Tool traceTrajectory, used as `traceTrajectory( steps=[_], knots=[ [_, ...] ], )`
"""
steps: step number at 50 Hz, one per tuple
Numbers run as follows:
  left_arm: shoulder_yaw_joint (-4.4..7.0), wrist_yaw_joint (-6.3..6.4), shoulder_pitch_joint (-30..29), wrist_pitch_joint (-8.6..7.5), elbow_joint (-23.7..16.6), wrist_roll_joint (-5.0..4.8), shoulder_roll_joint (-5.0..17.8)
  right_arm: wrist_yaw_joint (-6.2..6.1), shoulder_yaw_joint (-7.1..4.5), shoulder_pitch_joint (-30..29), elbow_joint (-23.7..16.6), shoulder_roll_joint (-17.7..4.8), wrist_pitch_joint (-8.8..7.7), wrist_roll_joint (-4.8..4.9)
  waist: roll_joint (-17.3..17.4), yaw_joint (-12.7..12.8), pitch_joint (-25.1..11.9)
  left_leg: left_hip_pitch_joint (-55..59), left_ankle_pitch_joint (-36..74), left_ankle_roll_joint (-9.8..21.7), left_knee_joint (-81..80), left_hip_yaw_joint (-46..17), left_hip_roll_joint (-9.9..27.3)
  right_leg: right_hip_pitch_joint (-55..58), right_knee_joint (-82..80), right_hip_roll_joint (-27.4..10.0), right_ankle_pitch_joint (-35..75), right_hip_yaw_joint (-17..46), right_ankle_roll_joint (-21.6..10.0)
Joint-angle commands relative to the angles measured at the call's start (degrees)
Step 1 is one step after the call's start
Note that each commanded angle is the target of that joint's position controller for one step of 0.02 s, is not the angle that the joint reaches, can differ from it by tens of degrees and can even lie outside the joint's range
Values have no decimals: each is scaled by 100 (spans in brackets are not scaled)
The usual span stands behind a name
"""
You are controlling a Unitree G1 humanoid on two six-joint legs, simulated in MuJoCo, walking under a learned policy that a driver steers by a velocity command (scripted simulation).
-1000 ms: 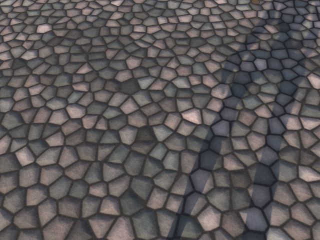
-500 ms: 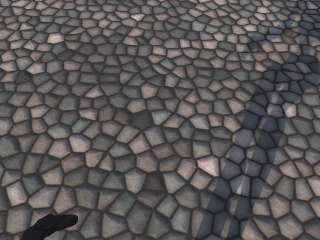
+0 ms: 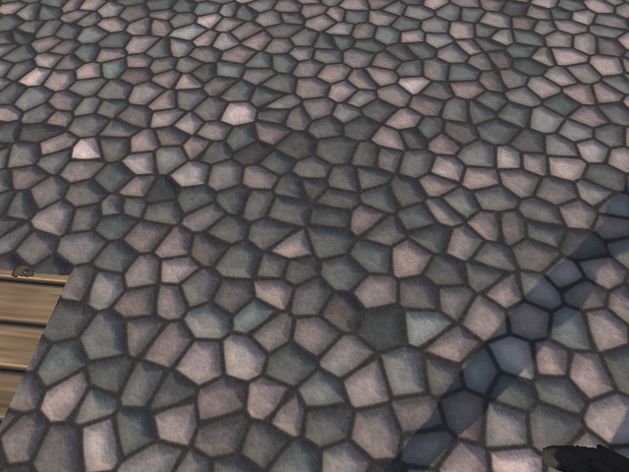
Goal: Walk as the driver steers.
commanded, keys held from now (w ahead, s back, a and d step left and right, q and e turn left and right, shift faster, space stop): w+e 0.66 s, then e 0.04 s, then q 0.30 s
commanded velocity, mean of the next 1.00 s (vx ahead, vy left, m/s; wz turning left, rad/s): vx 0.42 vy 0.00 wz -0.31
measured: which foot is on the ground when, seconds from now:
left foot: up 0.00-0.06, down 0.08-0.62, up 0.64-1.00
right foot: down 0.00-0.10, up 0.12-0.60, down 0.62-1.00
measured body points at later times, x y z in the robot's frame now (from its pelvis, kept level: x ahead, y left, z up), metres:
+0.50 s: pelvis +0.25 +0.01 +0.00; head +0.27 +0.00 +0.45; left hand +0.50 +0.21 -0.09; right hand +0.22 -0.28 -0.13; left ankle +0.18 +0.14 -0.74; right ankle +0.38 -0.17 -0.70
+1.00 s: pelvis +0.47 -0.11 +0.00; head +0.49 -0.13 +0.45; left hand +0.68 +0.10 -0.10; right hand +0.51 -0.40 -0.12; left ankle +0.65 -0.02 -0.70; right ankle +0.40 -0.16 -0.74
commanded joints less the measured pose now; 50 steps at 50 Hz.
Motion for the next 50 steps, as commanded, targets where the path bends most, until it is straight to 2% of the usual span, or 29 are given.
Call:
traceTrajectory(
  steps=[1,3,4,5,6,7,8,9,10,12,15,19,22,26,28,29,30,31,32,33,34,35,36,37,38,41,44,47,50],
  knots=[
    [225,45,108,33,-205,-36,1013,76,-132,-574,-637,-446,-166,33,-691,-191,167,421,-250,125,-442,102,-232,-84,-79,-1589,1900,1108,-840],
    [247,81,-50,94,-221,-33,1120,61,-248,51,-496,-663,-210,7,-735,-637,-116,1460,-397,291,-835,226,-404,-126,562,-1480,2658,1085,-665],
    [190,83,-68,80,-256,9,978,6,-381,795,-309,-940,-215,-44,-636,-991,-643,2698,-268,464,-808,144,-261,-507,1473,-1162,2926,859,-491],
    [42,80,-189,34,-482,158,586,-75,-507,1867,-212,-1412,-191,-161,20,-1440,-1592,4430,64,869,-555,-1014,937,-1661,3280,-726,1499,548,-230],
    [-95,74,632,-65,-522,38,89,-49,-561,2093,-92,-1640,-98,-169,1590,-1103,-2330,5926,-1028,1612,-1037,-3267,2108,-3620,5018,-71,-1711,308,62],
    [60,79,346,-83,-428,-83,700,-51,-441,2133,-105,-1105,-72,-125,917,-1317,-1969,5550,-1835,1455,-1387,-3478,1929,-4136,5699,-317,-1695,813,79],
    [144,75,-147,-72,-576,-141,890,-67,-367,1823,-90,-902,-74,-82,617,-1274,-1189,4867,-1771,1259,-1516,-2622,1754,-4395,5815,-518,-1178,727,76],
    [140,93,-383,-39,-621,-91,811,-52,-315,1421,-98,-780,-86,-96,309,-1087,-774,4116,-1355,1170,-1708,-2030,1508,-4198,5654,-730,-734,601,109],
    [167,97,-481,10,-645,-25,753,-28,-281,1121,-82,-628,-106,-114,309,-912,-446,3528,-1038,1151,-1934,-1578,1312,-4023,5424,-867,-444,580,135],
    [169,86,-294,160,-602,-55,530,-16,-281,822,-15,-508,-190,-146,466,-631,-232,2817,-661,1124,-2337,-915,1110,-3513,5240,-1016,-122,566,187],
    [173,98,-512,286,-739,-12,378,-48,-358,764,146,-633,-277,-151,243,-532,-3,2619,2,1185,-2597,-266,1150,-3717,4927,-1062,358,628,283],
    [137,-11,-1050,258,-920,8,264,-134,-431,880,346,-815,-226,-154,103,-663,131,2856,288,1060,-2653,521,1031,-3796,3726,-1042,1437,505,276],
    [91,-128,-1687,230,-1146,21,198,-175,-489,1085,476,-992,-157,-99,8,-908,317,3057,235,971,-2646,889,1091,-3671,2904,-973,1783,181,175],
    [116,-233,-2163,248,-1466,6,302,-178,-573,1292,650,-1178,-17,34,45,-1008,474,3761,495,818,-2343,1110,1305,-3743,2352,-878,1162,-94,-87],
    [190,-257,-2039,270,-1549,24,437,-196,-618,1227,665,-1333,58,84,186,-832,274,3980,2003,693,-1729,1289,1314,-3268,2236,-594,569,-403,-300],
    [276,-247,-1664,288,-1498,30,575,-213,-638,1169,654,-1410,101,110,269,-586,-16,3982,2999,609,-1073,1410,1247,-2668,2186,-339,340,-603,-429],
    [434,-213,-810,296,-1282,11,814,-228,-616,1073,632,-1377,149,135,173,-93,-462,3690,3460,446,70,1618,1026,-1497,1820,-14,607,-751,-614],
    [656,-113,216,339,-1011,-6,1281,-255,-525,1166,561,-1173,129,41,-211,327,-1015,2472,2346,168,1695,1660,782,294,1719,-190,879,-118,-884],
    [772,-44,137,315,-1027,-67,2058,-189,-245,1671,199,-313,-4,-231,-1931,-339,-1361,-256,-2949,-252,3864,1331,-300,2188,1274,-1743,272,3060,-1916],
    [633,-78,309,209,-1262,-14,1691,-121,-243,1216,135,-626,-236,-33,-1315,26,-2328,-914,-3524,-195,4621,-150,-572,2586,258,-2260,-640,4853,-2294],
    [519,-111,52,123,-1226,65,1333,-89,-337,573,-40,-985,-337,200,-888,110,-1482,-1377,-3009,-82,4618,-242,-333,2091,140,-2162,242,4052,-1960],
    [463,-103,-310,87,-1264,65,1169,-125,-301,510,-54,-913,-381,136,-611,-155,-974,-1190,-2548,-18,4180,-213,-107,1266,288,-1925,1318,3236,-1761],
    [366,-79,-794,101,-1331,72,864,-172,-323,669,119,-944,-344,-14,-366,-442,-672,-753,-2263,-66,3761,-148,155,443,411,-1763,2540,2405,-1544],
    [292,-49,-1055,106,-1411,134,657,-175,-362,848,213,-1000,-256,-74,-436,-634,-623,-209,-2145,-99,3532,-142,291,-167,384,-1629,3410,1893,-1449],
    [258,-33,-1160,100,-1403,172,599,-164,-364,985,291,-956,-152,-77,-451,-744,-625,138,-2073,-141,3387,-97,311,-522,298,-1555,3879,1633,-1402],
    [246,29,-1163,11,-1161,207,701,-187,-275,1162,453,-616,49,-78,-487,-858,-585,469,-1449,-283,2681,68,210,-982,89,-1390,4877,795,-1324],
    [208,110,-1233,34,-995,224,658,-160,-198,853,441,-460,82,-53,-632,-744,-505,645,-353,-265,1496,117,149,-965,-3,-1128,4652,106,-1041],
    [202,161,-1129,78,-808,273,698,-74,-196,457,349,-480,64,-2,-626,-493,-456,770,381,-202,665,112,22,-618,-52,-1233,4281,-77,-923],
    [251,198,-1141,203,-671,231,822,16,-273,239,155,-656,82,-7,-643,-411,-274,394,-192,-105,403,122,-58,-92,218,-1515,4150,-10,-969]
  ],
)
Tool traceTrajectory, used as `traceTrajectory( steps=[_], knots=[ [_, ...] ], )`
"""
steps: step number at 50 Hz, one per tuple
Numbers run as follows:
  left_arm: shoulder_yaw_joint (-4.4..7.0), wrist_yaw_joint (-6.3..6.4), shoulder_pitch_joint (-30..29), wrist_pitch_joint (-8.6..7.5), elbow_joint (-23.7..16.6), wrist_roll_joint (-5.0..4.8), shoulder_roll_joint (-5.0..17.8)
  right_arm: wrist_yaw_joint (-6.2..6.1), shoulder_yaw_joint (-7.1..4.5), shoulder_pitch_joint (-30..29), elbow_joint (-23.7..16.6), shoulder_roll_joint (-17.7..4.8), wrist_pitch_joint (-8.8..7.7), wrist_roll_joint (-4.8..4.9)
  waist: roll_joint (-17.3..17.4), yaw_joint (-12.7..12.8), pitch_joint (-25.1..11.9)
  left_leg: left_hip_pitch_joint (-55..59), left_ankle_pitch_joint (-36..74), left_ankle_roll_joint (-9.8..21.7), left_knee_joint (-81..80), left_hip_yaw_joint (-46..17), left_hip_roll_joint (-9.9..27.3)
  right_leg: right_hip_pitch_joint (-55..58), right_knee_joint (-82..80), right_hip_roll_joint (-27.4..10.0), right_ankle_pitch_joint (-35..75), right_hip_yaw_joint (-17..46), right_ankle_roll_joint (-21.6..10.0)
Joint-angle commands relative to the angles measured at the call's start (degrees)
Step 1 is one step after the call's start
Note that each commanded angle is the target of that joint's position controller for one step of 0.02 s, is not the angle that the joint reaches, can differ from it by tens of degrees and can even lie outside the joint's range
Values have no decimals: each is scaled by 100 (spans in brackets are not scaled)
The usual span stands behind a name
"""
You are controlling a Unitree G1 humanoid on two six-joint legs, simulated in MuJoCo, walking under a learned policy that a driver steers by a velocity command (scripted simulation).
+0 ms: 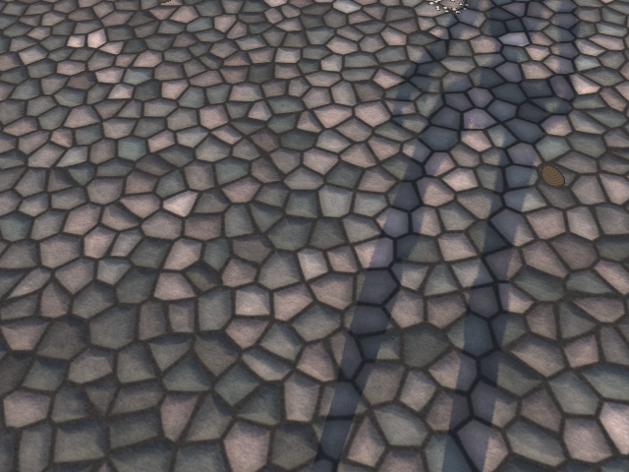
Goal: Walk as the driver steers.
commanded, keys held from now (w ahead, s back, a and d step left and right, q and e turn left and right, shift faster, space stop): q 0.48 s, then no key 0.38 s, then e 0.14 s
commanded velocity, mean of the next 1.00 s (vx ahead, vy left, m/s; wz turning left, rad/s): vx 0.03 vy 0.00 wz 0.31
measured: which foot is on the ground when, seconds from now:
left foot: up 0.00-0.10, down 0.12-0.52, up 0.54-0.84, down 0.86-1.00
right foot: down 0.00-0.14, up 0.16-0.50, down 0.52-1.00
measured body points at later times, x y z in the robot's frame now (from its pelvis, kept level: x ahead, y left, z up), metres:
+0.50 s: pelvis +0.09 +0.00 -0.01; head +0.13 +0.01 +0.44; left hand +0.16 +0.30 -0.11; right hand +0.32 -0.24 -0.10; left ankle +0.13 +0.12 -0.74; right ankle +0.15 -0.13 -0.74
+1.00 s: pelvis +0.09 +0.00 -0.01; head +0.10 +0.00 +0.44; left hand +0.11 +0.28 -0.13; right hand +0.32 -0.19 -0.11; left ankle +0.02 +0.11 -0.74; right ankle +0.15 -0.13 -0.74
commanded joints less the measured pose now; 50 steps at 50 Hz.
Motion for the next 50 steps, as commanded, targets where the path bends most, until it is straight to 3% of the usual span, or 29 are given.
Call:
traceTrajectory(
  steps=[1,4,5,6,7,8,9,10,11,12,14,18,22,25,26,27,28,29,31,32,37,40,42,43,44,45,46,48,50],
  knots=[
    [294,89,24,73,-164,-51,1023,94,-187,-281,-560,-618,-56,-13,-755,102,-379,174,-423,116,-182,82,-92,427,167,-1860,3878,346,-682],
    [325,192,-132,242,-198,-178,1038,198,-231,-53,-658,-614,-29,-35,-800,-46,-384,308,-1039,321,-516,329,-285,596,964,-1953,4223,381,-547],
    [330,235,-206,277,-230,-217,1033,198,-279,294,-603,-669,-45,-36,-725,-246,-541,874,-564,473,-1018,424,-448,474,1536,-1759,4476,216,-351],
    [328,266,-72,255,-271,-168,1008,138,-404,718,-563,-1031,-60,-69,-275,-392,-916,1851,1322,763,-1313,-112,-244,28,2524,-1320,3913,-46,25],
    [264,233,-17,175,-499,44,821,33,-532,1004,-646,-1599,-46,-144,803,-320,-1331,3197,4048,1561,-1200,-1779,900,-1501,4305,-431,1155,-335,495],
    [176,135,-11,129,-568,79,622,-22,-457,1165,-669,-1421,2,-231,1401,-356,-2096,4196,4318,2583,-1540,-3365,1752,-2781,5621,297,-2524,454,709],
    [219,50,64,132,-466,-78,846,-29,-390,882,-802,-1172,33,-158,610,-377,-2154,3977,3206,2390,-1603,-2984,1605,-2886,6036,-160,-2436,1082,669],
    [227,37,-175,178,-488,-163,858,-54,-360,479,-910,-996,77,-75,166,-290,-1620,3476,2273,2063,-1648,-2410,1280,-3083,5968,-350,-2072,991,666],
    [239,71,-285,243,-459,-133,818,-69,-326,220,-959,-891,145,6,-273,-183,-1114,2823,1516,1773,-1822,-2039,1012,-3117,5461,-513,-1799,894,691],
    [277,129,-371,306,-491,-74,879,-104,-309,47,-1015,-857,200,33,-243,-101,-904,2349,911,1599,-1962,-1853,785,-2901,4919,-610,-1515,849,725],
    [231,139,-253,349,-479,-86,655,-150,-368,-34,-1083,-992,313,-52,213,0,-799,1848,589,1500,-2095,-1646,430,-2411,4156,-436,-1203,634,850],
    [203,169,-239,300,-428,-111,608,-270,-448,49,-1138,-1110,385,-37,444,-116,-1086,1880,33,1445,-2020,-1779,364,-1984,3095,-370,-762,719,961],
    [254,108,-300,212,-471,-149,708,-272,-462,-14,-1218,-1112,474,-33,654,-212,-1022,1892,-763,1338,-1982,-2294,342,-1732,2327,-313,-671,774,879],
    [311,29,117,100,-348,-158,723,-285,-432,-175,-1278,-1027,549,39,678,16,-970,1780,-840,1068,-1637,-2359,147,-996,896,-327,11,596,649],
    [377,30,262,88,-324,-90,933,-295,-378,-1,-1261,-851,556,29,412,-9,-1001,1457,-1270,806,-1252,-2127,-99,-493,489,-826,232,932,453],
    [464,58,156,120,-420,50,1409,-279,-290,172,-1306,-534,540,-33,-895,-243,-856,628,-2419,453,-112,-1250,-796,-172,41,-2042,531,2268,-102],
    [484,37,75,125,-432,237,1494,-267,-367,10,-1466,-781,450,-49,-2114,-223,-585,78,-3543,191,1179,-668,-1217,-690,-256,-2799,1163,3467,-983],
    [398,54,-205,84,-600,187,1188,-258,-471,163,-1313,-1100,410,-83,-1592,-231,-546,115,-3368,61,2157,-967,-1021,-755,-190,-2725,1322,3276,-1136],
    [319,82,-526,77,-639,-23,902,-288,-489,393,-987,-993,481,-52,-987,-361,-483,59,-2780,-112,2729,-916,-1010,-579,151,-2047,1475,2209,-645],
    [278,90,-496,79,-612,-95,820,-302,-444,383,-958,-847,518,-63,-985,-295,-455,-9,-2600,-204,2879,-939,-1004,-463,229,-1990,1808,2046,-637],
    [225,127,-231,185,-455,-68,752,-250,-183,-91,-1091,-281,518,-24,-1432,-56,-657,973,-2482,-412,836,-254,-587,-142,406,-1622,2262,1315,-610],
    [284,108,9,262,-366,-124,997,-215,-208,-88,-1030,-409,511,36,-1580,71,-632,1670,-2158,-346,-559,77,-587,-149,527,-1726,2273,1489,-686],
    [238,90,112,246,-276,-219,904,-202,-213,175,-845,-438,495,-13,-1365,-85,-509,2426,-825,-99,-2082,85,-592,-419,638,-1610,2126,1447,-436],
    [200,67,275,174,-227,-176,827,-229,-226,210,-877,-626,493,-73,-1091,-34,-622,2998,-229,84,-2096,-320,-279,-761,678,-1541,1724,1410,-121],
    [114,-17,348,64,-265,3,602,-285,-269,326,-886,-934,508,-156,-224,135,-878,3615,1191,334,-1625,-843,346,-1243,1034,-1191,1071,1041,189],
    [53,-62,424,8,-210,-9,365,-236,-224,166,-736,-720,498,-198,546,276,-910,2957,445,666,-1497,-754,423,-939,769,-873,87,645,470],
    [81,-66,0,20,-185,-1,622,-170,-177,26,-821,-427,451,-201,241,-4,-630,2671,-464,618,-1614,-635,162,-853,886,-806,206,633,634],
    [155,-17,-405,100,-292,-120,789,-206,-259,100,-782,-694,399,-221,239,-149,-267,2498,-921,481,-1695,-563,63,-1247,1243,-674,441,590,576],
    [188,22,-332,183,-370,-161,817,-267,-309,238,-752,-820,359,-167,450,-142,-136,2386,-771,615,-1791,-721,347,-1482,1571,-618,438,595,545]
  ],
)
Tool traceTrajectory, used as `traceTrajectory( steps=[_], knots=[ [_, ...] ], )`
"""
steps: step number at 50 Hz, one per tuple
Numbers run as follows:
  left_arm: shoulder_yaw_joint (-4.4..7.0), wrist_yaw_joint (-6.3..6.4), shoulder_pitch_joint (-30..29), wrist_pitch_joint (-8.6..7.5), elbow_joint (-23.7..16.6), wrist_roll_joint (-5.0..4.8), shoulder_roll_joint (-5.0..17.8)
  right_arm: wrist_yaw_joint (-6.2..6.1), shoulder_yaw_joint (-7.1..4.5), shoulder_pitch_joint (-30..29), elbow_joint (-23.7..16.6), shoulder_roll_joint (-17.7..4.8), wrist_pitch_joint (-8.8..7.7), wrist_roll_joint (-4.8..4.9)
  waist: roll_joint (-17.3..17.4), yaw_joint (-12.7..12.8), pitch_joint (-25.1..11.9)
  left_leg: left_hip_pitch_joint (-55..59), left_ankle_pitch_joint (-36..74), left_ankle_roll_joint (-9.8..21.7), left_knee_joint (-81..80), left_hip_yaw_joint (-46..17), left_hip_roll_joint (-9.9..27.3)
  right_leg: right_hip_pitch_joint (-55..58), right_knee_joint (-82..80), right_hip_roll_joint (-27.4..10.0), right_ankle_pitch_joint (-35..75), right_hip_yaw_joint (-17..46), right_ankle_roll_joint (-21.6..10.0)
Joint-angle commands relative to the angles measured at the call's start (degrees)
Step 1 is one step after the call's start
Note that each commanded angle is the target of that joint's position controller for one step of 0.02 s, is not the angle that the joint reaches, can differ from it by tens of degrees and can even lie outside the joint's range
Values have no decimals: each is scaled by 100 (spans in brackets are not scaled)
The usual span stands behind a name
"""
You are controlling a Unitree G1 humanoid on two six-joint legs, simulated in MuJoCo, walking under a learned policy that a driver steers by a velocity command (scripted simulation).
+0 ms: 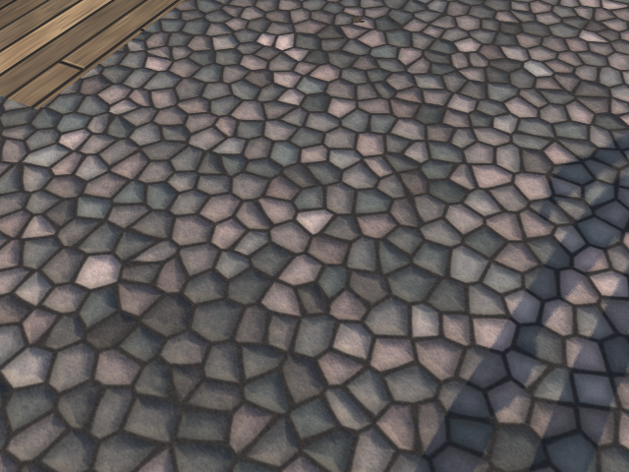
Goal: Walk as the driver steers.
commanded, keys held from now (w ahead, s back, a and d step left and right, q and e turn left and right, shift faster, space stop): e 0.42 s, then no key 0.26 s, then q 0.22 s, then w+q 0.10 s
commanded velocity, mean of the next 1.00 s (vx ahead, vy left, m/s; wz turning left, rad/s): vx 0.01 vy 0.00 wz -0.20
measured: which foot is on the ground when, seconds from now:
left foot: down 0.00-0.24, up 0.26-0.76, down 0.78-1.00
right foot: down 0.00-1.00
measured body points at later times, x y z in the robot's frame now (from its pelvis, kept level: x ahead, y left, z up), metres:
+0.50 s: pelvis -0.02 -0.05 +0.01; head +0.01 -0.09 +0.46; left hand +0.19 +0.19 -0.07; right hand +0.08 -0.37 -0.10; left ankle +0.01 +0.13 -0.64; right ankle -0.01 -0.12 -0.73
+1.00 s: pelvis +0.01 -0.03 +0.00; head +0.02 -0.03 +0.45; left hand +0.21 +0.21 -0.10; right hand +0.08 -0.32 -0.11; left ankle +0.04 +0.11 -0.73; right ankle -0.01 -0.12 -0.73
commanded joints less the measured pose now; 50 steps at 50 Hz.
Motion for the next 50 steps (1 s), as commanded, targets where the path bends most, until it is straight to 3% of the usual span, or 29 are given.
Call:
traceTrajectory(
  steps=[1,4,6,8,11,12,13,14,15,17,19,25,30,34,36,37,38,39,40,41,43,44,46,48,49,50],
  knots=[
    [254,57,-379,-2,-533,-73,801,-105,-349,163,-304,-1093,-111,33,1031,-221,-4,81,1058,621,-809,-855,1059,-610,431,98,468,-86,-113],
    [308,23,-258,83,-604,-77,724,-198,-366,-21,-420,-1081,-108,56,1322,-213,-57,33,1764,1132,-860,-1254,1776,-974,1536,59,-985,-258,-121],
    [332,-33,-318,150,-703,-109,675,-219,-381,-120,-450,-1114,-155,70,1114,-249,-26,171,2548,1348,-805,-1307,2101,-1337,2150,-133,-1777,-199,-130],
    [321,-88,-202,202,-719,-122,629,-205,-432,-366,-457,-1221,-158,145,906,-171,-140,172,2914,1198,-600,-917,1975,-1057,1778,-202,-1419,-320,-141],
    [396,-173,297,217,-607,-118,712,-197,-425,-511,-398,-1150,-63,260,789,51,-419,-136,2393,713,209,-138,1508,125,224,200,157,-743,-293],
    [496,-136,374,199,-660,-73,999,-171,-390,-109,-279,-961,-68,216,8,-19,-450,-615,1301,285,1207,375,1076,704,-483,10,1395,-42,-510],
    [681,-55,356,150,-888,-26,1909,-173,-254,-180,-592,-588,-71,-60,-1833,-185,-379,-2374,-1694,-421,3034,775,95,1395,-973,-1644,3423,2638,-1530],
    [549,-117,666,24,-945,178,1637,-207,-274,-589,-666,-725,-109,21,-1265,228,-960,-2489,-2437,-368,4022,-305,-98,1341,-1187,-2086,3455,3313,-2294],
    [493,-138,433,-85,-982,188,1498,-210,-321,-589,-631,-891,-99,137,-736,93,-745,-2651,-2075,-298,4399,-459,22,1253,-1122,-1910,3157,2807,-2196],
    [446,-48,-36,-88,-1038,-33,1307,-262,-390,-517,-441,-1024,-84,82,-166,-84,-524,-2783,-1112,-250,4131,-486,228,1141,-1032,-1382,2322,2112,-1604],
    [385,42,-146,-14,-1090,-74,1222,-245,-409,-417,-387,-988,-80,95,-349,-195,-570,-2377,-549,-321,4000,-442,158,884,-1123,-1037,2262,1799,-1428],
    [322,165,-56,61,-1155,-23,1074,-208,-351,-420,-265,-824,-85,139,-444,-91,-620,-2273,-68,-538,3028,-404,147,1140,-1267,-900,1629,1683,-1417],
    [292,144,-178,107,-1133,57,1033,-172,-319,-500,-227,-808,-140,146,-621,17,-350,-1663,-152,-552,1994,-346,278,668,-1402,-805,578,1788,-1454],
    [258,72,-292,135,-1075,71,988,-115,-296,-434,-177,-820,-230,165,-611,60,-283,-1099,-396,-464,1251,-257,262,492,-1290,-807,581,1947,-1530],
    [135,55,-423,128,-1000,83,689,-53,-234,-188,-37,-681,-275,161,-507,-71,-430,-526,-77,-397,486,-212,323,468,-1166,-780,762,1798,-1436],
    [95,45,-468,118,-938,71,612,-12,-198,-25,56,-592,-302,153,-435,-202,-435,-80,529,-327,-215,-122,271,346,-1085,-692,805,1642,-1311],
    [84,30,-275,81,-822,75,588,18,-179,-25,70,-640,-323,98,-291,-213,-407,269,1222,-231,-721,-195,293,240,-1055,-571,798,1510,-1095],
    [91,22,-99,19,-765,147,621,9,-208,-57,-6,-914,-335,38,-23,-110,-461,530,2034,-84,-642,-585,630,133,-851,-371,587,1299,-825],
    [158,7,153,-35,-764,207,765,-3,-307,-208,-91,-1383,-320,63,597,223,-433,389,2618,180,-316,-850,865,92,-622,81,199,849,-629],
    [170,33,-24,-50,-790,199,757,21,-341,-292,-81,-1385,-304,127,933,140,-407,-69,1928,432,-437,-985,852,306,-465,357,101,396,-425],
    [220,115,-401,-3,-868,148,784,34,-278,-356,-126,-1157,-318,137,1028,7,-306,-478,1439,529,-699,-1347,901,520,-141,373,230,166,-332],
    [241,144,-410,51,-892,126,769,34,-270,-373,-169,-1161,-332,147,1093,-3,-242,-535,1508,536,-683,-1451,889,492,-73,363,335,140,-353],
    [264,154,-266,90,-934,126,670,-2,-272,-230,-185,-1149,-327,179,1058,-1,-412,-542,912,581,-601,-1592,826,538,-30,385,-113,16,-394],
    [291,108,-218,40,-986,74,610,-41,-239,-107,-227,-1016,-273,225,649,18,-209,-1044,-1201,605,-433,-1543,521,493,-291,291,-1546,140,-559],
    [323,89,-28,-13,-955,32,682,-54,-217,-191,-329,-961,-278,239,265,106,34,-1651,-1947,507,-105,-1303,273,667,-671,-4,-2191,587,-772],
    [368,74,392,-87,-870,-9,835,-63,-187,-413,-479,-871,-314,265,-124,296,159,-2419,-1857,352,625,-902,-3,1149,-1257,-606,-2800,1499,-1107]
  ],
)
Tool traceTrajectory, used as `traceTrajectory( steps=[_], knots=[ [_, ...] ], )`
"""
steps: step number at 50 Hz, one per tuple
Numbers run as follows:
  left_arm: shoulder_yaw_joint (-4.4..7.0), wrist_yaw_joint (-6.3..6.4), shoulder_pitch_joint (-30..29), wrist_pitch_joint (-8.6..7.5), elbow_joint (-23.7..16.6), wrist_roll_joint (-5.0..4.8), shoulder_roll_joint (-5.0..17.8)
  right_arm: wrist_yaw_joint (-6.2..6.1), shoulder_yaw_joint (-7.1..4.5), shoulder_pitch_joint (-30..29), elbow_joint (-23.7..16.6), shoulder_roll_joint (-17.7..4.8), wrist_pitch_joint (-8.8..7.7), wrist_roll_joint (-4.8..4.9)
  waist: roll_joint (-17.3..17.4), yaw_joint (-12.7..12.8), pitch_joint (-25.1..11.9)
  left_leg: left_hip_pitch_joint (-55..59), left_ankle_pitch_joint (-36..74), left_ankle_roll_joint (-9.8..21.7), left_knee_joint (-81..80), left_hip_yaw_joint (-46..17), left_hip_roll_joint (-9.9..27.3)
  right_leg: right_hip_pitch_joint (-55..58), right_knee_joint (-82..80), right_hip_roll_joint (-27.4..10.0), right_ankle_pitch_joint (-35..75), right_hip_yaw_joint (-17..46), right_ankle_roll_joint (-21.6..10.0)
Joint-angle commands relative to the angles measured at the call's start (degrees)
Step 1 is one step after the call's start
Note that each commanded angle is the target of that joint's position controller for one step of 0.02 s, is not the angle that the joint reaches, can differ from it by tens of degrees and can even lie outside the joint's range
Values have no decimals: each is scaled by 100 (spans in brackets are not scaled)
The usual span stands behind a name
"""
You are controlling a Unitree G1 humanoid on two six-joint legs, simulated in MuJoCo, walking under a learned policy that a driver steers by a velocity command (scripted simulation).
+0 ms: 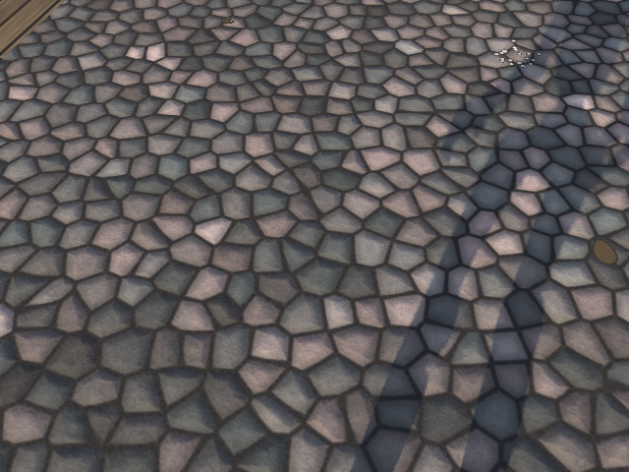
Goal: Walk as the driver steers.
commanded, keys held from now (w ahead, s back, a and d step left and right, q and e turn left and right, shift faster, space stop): w+q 0.24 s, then w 0.12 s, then w+e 0.64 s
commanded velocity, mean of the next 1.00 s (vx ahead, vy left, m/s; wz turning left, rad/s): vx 0.42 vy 0.00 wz -0.02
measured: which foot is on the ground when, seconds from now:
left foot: down 0.00-0.00, up 0.02-0.32, down 0.34-0.90, up 0.92-1.00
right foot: down 0.00-0.36, up 0.38-0.88, down 0.90-1.00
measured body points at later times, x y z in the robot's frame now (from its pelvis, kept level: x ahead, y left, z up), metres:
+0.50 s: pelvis +0.15 +0.13 +0.01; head +0.17 +0.16 +0.46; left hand +0.18 +0.43 -0.12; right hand +0.34 -0.10 -0.08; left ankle +0.15 +0.21 -0.73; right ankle +0.14 -0.04 -0.64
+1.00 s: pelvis +0.43 +0.15 +0.00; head +0.47 +0.16 +0.44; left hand +0.61 +0.41 -0.10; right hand +0.51 -0.13 -0.11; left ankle +0.29 +0.28 -0.62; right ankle +0.49 +0.09 -0.73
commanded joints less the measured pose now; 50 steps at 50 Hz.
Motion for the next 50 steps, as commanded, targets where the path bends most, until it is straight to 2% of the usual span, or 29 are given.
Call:
traceTrajectory(
  steps=[1,2,3,5,9,11,13,15,17,18,19,20,21,22,23,25,27,30,34,38,41,43,44,45,46,47,48,49,50],
  knots=[
    [351,-35,818,-242,-184,-82,1129,-22,-77,-834,-850,-436,-158,95,-998,478,265,-2551,-860,214,1078,251,-138,1373,-2131,-2170,-2835,3141,-1095],
    [349,-12,884,-339,-157,4,1109,-19,-134,-1056,-946,-635,-185,66,-826,517,421,-3016,-990,181,2133,51,197,1346,-2303,-2643,-2495,3658,-1430],
    [317,24,773,-411,-170,-15,1018,11,-168,-852,-927,-685,-203,93,-630,325,370,-3207,-807,188,2622,-89,349,1371,-2226,-2717,-2216,3532,-1473],
    [260,43,486,-458,-206,-120,837,101,-143,-615,-831,-585,-217,83,-529,207,263,-3292,-240,117,2711,-9,599,1548,-2263,-2323,-1437,2503,-1120],
    [304,-13,500,-474,-127,-87,988,301,-3,-888,-976,-308,-234,31,-510,355,94,-2271,677,-88,1672,639,690,1047,-2318,-1744,444,643,-770],
    [357,-59,519,-462,-70,-144,1178,357,54,-980,-1074,-250,-221,45,-588,378,62,-1650,775,-88,967,853,621,767,-2258,-1688,548,195,-689],
    [397,-119,673,-447,24,-209,1312,373,40,-980,-1139,-369,-198,64,-639,388,50,-1181,786,-6,555,1010,503,645,-2171,-1842,355,134,-669],
    [382,-171,671,-410,115,-275,1304,370,-9,-654,-1084,-451,-194,62,-539,103,77,-473,917,228,-18,1218,280,433,-1865,-1974,349,30,-577],
    [237,-195,777,-443,193,-178,976,282,-290,576,-719,-921,-171,72,-183,-533,-470,1380,901,530,-350,1250,-78,-137,-85,-1578,1829,-629,-219],
    [70,-192,679,-488,-26,34,574,181,-445,1470,-626,-1526,-144,33,1003,-845,-1019,2604,756,927,-794,-645,1202,-1321,2198,-1139,308,-1051,251],
    [16,-173,814,-608,-262,-85,449,202,-423,1407,-788,-1857,-207,-20,1843,-598,-1558,3229,-679,1852,-2012,-3688,2326,-2954,3834,-340,-1557,-246,464],
    [153,-185,532,-662,-191,-317,1030,257,-317,1223,-797,-1412,-311,-27,862,-777,-1180,2871,-1164,1804,-2255,-3458,2385,-3422,4427,-672,-1196,324,394],
    [166,-202,320,-664,-243,-405,1065,277,-228,1035,-749,-1141,-369,-57,812,-648,-696,2411,-1004,1620,-2165,-2593,2204,-3590,4397,-917,-668,263,253],
    [140,-176,292,-633,-177,-318,970,296,-154,725,-734,-917,-410,-75,479,-458,-406,1821,-475,1448,-2195,-1907,1945,-3356,4101,-1155,-128,255,215],
    [160,-164,337,-582,-118,-220,942,304,-102,411,-732,-748,-446,-119,512,-261,-214,1320,141,1314,-2296,-1342,1689,-3029,3737,-1295,268,324,223],
    [160,-197,623,-436,65,-233,804,277,-85,179,-683,-642,-544,-176,614,-25,-153,875,1098,1167,-2574,-546,1442,-2523,3558,-1294,815,361,283],
    [153,-182,576,-343,128,-250,685,242,-106,275,-552,-624,-634,-211,349,-37,-41,898,2019,1097,-2670,90,1356,-2631,3305,-1131,1191,558,363],
    [131,-192,258,-361,50,-218,547,162,-124,384,-367,-644,-641,-208,229,-90,86,1128,2790,929,-2726,749,1246,-2834,2366,-891,1923,702,428],
    [25,-338,-423,-411,-135,-201,331,60,-151,496,-176,-774,-606,-149,191,-342,315,1253,3076,644,-2931,1322,1204,-2511,1030,-817,2687,186,359],
    [-53,-514,-1050,-454,-469,-213,225,-8,-202,862,90,-908,-446,-95,89,-556,505,2163,4012,566,-2592,1558,1454,-2839,336,-730,2276,-145,134],
    [14,-605,-1008,-445,-622,-215,386,-118,-250,848,109,-1117,-270,-96,393,-352,122,2640,6597,478,-1670,1770,1513,-2311,269,-310,1418,-675,-140],
    [171,-574,-203,-395,-522,-233,705,-195,-282,737,48,-1271,-168,-113,643,154,-431,2578,7900,464,-360,1814,1526,-1215,306,11,904,-809,-426],
    [332,-490,664,-388,-367,-232,1013,-193,-276,543,-20,-1287,-169,-82,502,675,-863,1964,7471,411,832,1897,1360,153,-182,111,1255,-635,-677],
    [457,-355,1467,-311,-241,-215,1387,-162,-170,576,-139,-1027,-268,-159,-163,970,-1396,450,4751,267,2578,1848,991,2006,-298,-706,1384,646,-1051],
    [532,-299,1259,-335,-374,-220,1810,-14,62,1095,-411,-303,-467,-224,-1561,298,-2002,-2216,-998,-180,4912,1139,-423,4015,-684,-2304,938,4138,-2400],
    [425,-277,1381,-361,-363,-192,1360,129,-16,580,-492,-814,-728,-47,-698,735,-2355,-2864,-893,-30,5197,-61,-173,4094,-1305,-2337,319,4565,-2357],
    [354,-253,1159,-391,-384,-161,1109,187,-37,47,-713,-944,-832,160,-356,672,-1454,-3073,-429,76,4753,-71,141,3360,-1444,-2122,356,3635,-2008],
    [307,-270,760,-415,-418,-182,968,177,-2,-59,-757,-838,-870,80,261,294,-745,-2900,-123,106,4043,65,368,2324,-1574,-1826,892,3010,-1751],
    [250,-261,410,-432,-488,-195,768,144,-41,-51,-700,-864,-833,-86,306,86,-483,-2601,60,43,3485,132,551,1689,-1651,-1576,1443,2545,-1601]
  ],
)
Velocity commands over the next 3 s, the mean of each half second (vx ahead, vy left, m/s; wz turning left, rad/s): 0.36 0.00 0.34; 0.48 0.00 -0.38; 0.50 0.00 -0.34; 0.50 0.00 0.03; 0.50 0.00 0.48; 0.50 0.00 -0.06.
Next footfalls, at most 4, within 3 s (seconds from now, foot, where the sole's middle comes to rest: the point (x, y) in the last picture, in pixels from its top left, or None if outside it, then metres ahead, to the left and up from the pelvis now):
0.34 left None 0.18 0.22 -0.77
0.90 right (288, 457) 0.53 0.09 -0.77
1.34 left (214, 334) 0.83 0.28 -0.77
1.86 right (335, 264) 1.05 -0.02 -0.77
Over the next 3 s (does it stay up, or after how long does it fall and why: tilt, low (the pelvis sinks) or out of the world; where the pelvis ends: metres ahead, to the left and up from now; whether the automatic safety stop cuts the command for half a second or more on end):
stays up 1.55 0.10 -0.01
